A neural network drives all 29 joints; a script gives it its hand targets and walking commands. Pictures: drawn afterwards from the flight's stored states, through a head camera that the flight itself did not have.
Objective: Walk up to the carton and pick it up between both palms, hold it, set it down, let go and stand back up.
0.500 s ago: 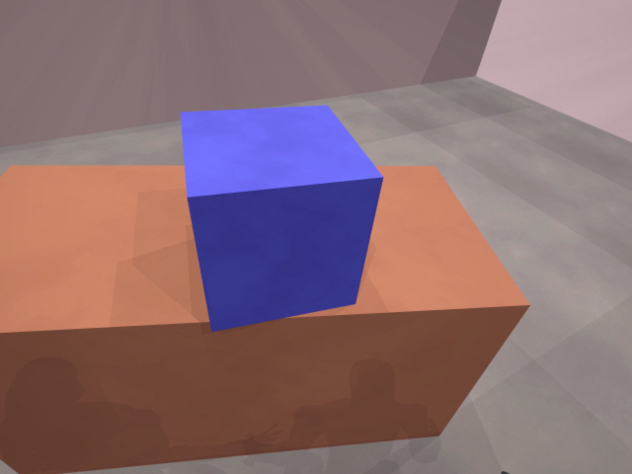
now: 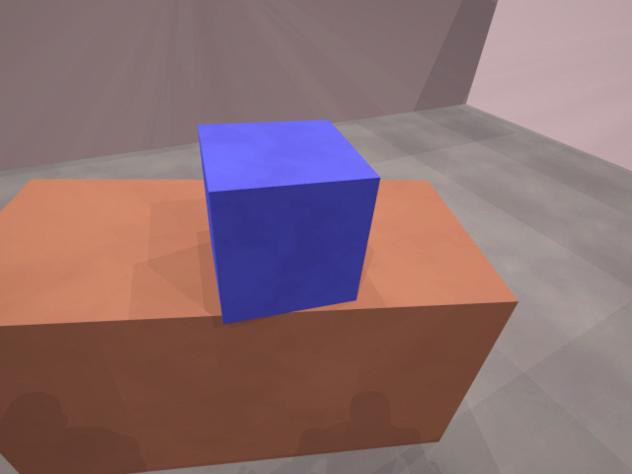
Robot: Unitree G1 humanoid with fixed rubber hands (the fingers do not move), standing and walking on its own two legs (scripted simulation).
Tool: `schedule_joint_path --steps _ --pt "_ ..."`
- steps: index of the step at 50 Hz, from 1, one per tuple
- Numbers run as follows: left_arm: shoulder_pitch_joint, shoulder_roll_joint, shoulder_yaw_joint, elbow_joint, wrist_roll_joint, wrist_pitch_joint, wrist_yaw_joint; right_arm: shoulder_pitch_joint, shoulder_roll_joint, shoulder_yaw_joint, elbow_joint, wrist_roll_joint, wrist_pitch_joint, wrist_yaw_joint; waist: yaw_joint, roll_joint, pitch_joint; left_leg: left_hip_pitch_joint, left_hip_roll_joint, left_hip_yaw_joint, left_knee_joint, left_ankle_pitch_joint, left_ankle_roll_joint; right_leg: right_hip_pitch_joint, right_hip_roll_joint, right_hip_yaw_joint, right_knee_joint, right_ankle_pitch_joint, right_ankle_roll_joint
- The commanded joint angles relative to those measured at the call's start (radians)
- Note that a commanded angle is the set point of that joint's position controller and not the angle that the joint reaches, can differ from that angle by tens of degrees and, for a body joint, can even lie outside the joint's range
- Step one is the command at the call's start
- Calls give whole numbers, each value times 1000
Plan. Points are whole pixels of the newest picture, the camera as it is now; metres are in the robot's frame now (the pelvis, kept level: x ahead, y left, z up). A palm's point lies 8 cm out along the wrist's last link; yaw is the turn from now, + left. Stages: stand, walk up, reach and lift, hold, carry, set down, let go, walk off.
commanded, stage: stand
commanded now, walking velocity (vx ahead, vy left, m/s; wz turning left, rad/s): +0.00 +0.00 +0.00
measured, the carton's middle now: (279, 215) +0.63 +0.10 +0.04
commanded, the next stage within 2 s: none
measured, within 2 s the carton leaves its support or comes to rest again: neither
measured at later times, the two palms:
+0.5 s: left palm out of the picture -0.04 +0.28 -0.14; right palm out of the picture +0.00 -0.29 -0.11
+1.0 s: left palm out of the picture -0.06 +0.27 -0.13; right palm out of the picture -0.03 -0.31 -0.13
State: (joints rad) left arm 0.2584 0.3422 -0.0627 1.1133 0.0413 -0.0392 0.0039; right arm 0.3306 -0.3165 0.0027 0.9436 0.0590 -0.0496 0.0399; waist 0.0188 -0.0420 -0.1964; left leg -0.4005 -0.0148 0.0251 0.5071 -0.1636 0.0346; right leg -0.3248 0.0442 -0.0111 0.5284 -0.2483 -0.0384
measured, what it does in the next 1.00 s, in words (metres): steps on the spot: left foot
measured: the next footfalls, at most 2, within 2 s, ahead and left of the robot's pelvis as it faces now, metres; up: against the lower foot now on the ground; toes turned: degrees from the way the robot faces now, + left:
left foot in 0.78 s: -0.03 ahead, +0.07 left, +0.00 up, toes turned +7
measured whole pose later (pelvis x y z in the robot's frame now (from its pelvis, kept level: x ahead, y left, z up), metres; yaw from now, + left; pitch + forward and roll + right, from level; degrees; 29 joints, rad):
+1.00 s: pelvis -0.07 -0.02 -0.01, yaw +4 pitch -4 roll -1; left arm 0.24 0.35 -0.06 1.08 0.01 0.00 0.00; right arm 0.30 -0.35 0.00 0.99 0.06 0.00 0.01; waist -0.01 0.03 0.04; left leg -0.25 0.00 0.05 0.68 -0.37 0.05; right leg -0.26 0.05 -0.10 0.63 -0.31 -0.06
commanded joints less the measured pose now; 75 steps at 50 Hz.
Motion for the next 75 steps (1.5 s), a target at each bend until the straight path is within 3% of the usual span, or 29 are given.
schedule_joint_path --steps 1,4,6,10,13,15,17,20,22,23,24,25,26,28,30,31,33,35,37,39,41,43,45,49,59,61,63,69,75 --pt "29 228 92 -15 -2 -13 -18 -62 -265 -72 -39 -108 8 -44 4 112 251 11 148 -245 -200 -481 17 -39 -123 148 -194 -389 -32" --pt "29 240 101 -16 7 -3 -16 -86 -267 -85 -35 -114 14 -44 13 123 264 45 95 -190 -138 -431 3 -69 -126 166 -208 -448 -40" --pt "24 264 104 -21 7 4 -9 -52 -239 -81 -31 -103 16 -45 -7 25 201 71 60 -132 -30 -348 -3 -37 -163 216 -259 -482 -46" --pt "-47 262 101 -42 -4 9 -4 -20 -183 -64 -13 -102 11 -43 -33 55 193 137 52 -105 3 -262 2 -56 -181 232 -256 -465 -47" --pt "-65 204 87 -60 -8 18 -11 23 -223 -72 5 -112 13 -50 -33 69 203 182 110 -193 -103 -347 27 -79 -113 126 -156 -382 -16" --pt "-14 192 86 -46 -8 27 -6 -12 -302 -94 -11 -117 14 -58 -24 209 197 115 198 -309 -252 -601 55 -48 -49 57 -7 -289 1" --pt "103 176 100 -5 -5 46 -16 -102 -328 -98 -31 -119 21 -68 39 245 223 -81 273 -360 -388 -708 79 102 -9 2 269 -214 0" --pt "233 168 114 29 8 59 -20 -111 -283 -91 -50 -112 44 -76 64 277 226 -238 221 -254 -410 -664 28 249 3 -38 365 -225 -11" --pt "265 149 105 38 6 69 -20 -189 -307 -98 -62 -116 52 -77 97 261 243 -193 174 -198 -317 -617 -25 223 -20 -23 171 -305 -33" --pt "242 162 98 18 2 61 -20 -183 -256 -82 -59 -102 56 -75 97 234 288 -187 148 -192 -231 -591 -43 174 -57 58 62 -339 -49" --pt "233 200 101 14 5 57 -15 -121 -276 -90 -36 -95 65 -75 71 82 298 -133 97 -177 -121 -588 -73 61 -102 170 -130 -563 -71" --pt "186 252 106 2 10 59 -11 -79 -221 -79 -14 -95 74 -74 30 -47 386 -149 43 -134 83 -543 -63 -86 -223 387 -302 -860 -107" --pt "80 303 113 -16 10 55 -5 -28 -211 -87 -3 -110 72 -74 -36 -138 442 0 -24 -61 415 -343 -53 -320 -350 541 -457 -959 -143" --pt "-49 276 111 -85 13 41 13 110 -215 -95 37 -121 78 -53 -105 -49 411 104 -6 -63 592 -258 -40 -388 -313 412 -439 -632 -94" --pt "-88 255 101 -124 7 20 23 -2 -245 -105 -22 -117 79 -52 -89 44 381 54 34 -70 519 -173 -19 -220 -251 306 -323 -395 -107" --pt "-100 266 101 -127 3 14 19 -11 -235 -94 -19 -109 70 -55 -77 15 374 -5 47 -67 406 -207 -18 -121 -241 301 -290 -335 -90" --pt "-87 275 98 -114 -7 11 7 -68 -211 -67 -27 -99 52 -51 -41 -26 359 60 66 -67 177 -252 -13 -58 -239 280 -267 -396 -99" --pt "-91 268 101 -89 -11 24 1 -26 -218 -54 3 -92 39 -46 -67 -70 371 195 57 -76 15 -257 -10 -118 -215 242 -258 -509 -76" --pt "-88 216 89 -107 -20 39 -8 -29 -273 -54 3 -100 30 -55 -75 -13 370 267 125 -241 -111 -323 20 -178 -175 216 -170 -464 -42" --pt "-52 171 83 -114 -13 31 -9 -74 -311 -49 7 -117 7 -65 -3 106 428 204 258 -396 -243 -314 48 -165 -102 100 -24 -207 -17" --pt "-107 168 80 -116 -33 17 -12 -93 -307 -42 27 -110 0 -63 1 94 372 131 287 -392 -266 -174 43 1 -86 56 -28 -37 2" --pt "-85 177 84 -103 -37 15 -7 -99 -315 -50 39 -107 -6 -61 17 61 288 164 271 -336 -222 -77 62 100 -96 63 -55 1 3" --pt "-108 231 88 -114 -47 10 -1 -99 -311 -52 40 -104 -2 -68 0 133 286 181 233 -255 -169 57 26 122 -123 82 -99 71 -10" --pt "-137 244 90 -102 -42 8 -2 -53 -255 -34 63 -89 8 -68 -23 51 191 232 157 -157 -103 -7 7 166 -165 122 -119 92 -38" --pt "-157 237 78 -75 -28 7 10 -135 -253 -36 72 -80 18 -56 -29 42 280 176 148 -164 -122 -154 12 78 -179 150 -196 -94 -30" --pt "-173 220 72 -82 -32 9 2 -115 -263 -36 82 -79 14 -59 -36 -19 284 166 137 -155 -125 -151 12 92 -180 152 -216 -105 -30" --pt "-174 248 80 -71 -28 7 5 -125 -249 -32 81 -89 14 -54 -35 44 272 181 128 -147 -132 -140 10 95 -186 157 -217 -110 -26" --pt "-176 237 80 -79 -39 -3 10 -132 -272 -34 91 -84 8 -60 -20 28 228 207 159 -169 -149 18 10 158 -175 122 -167 104 -24" --pt "-186 245 85 -81 -37 2 4 -170 -254 -34 87 -83 4 -63 -18 28 203 219 159 -165 -141 38 3 150 -164 106 -152 112 -19"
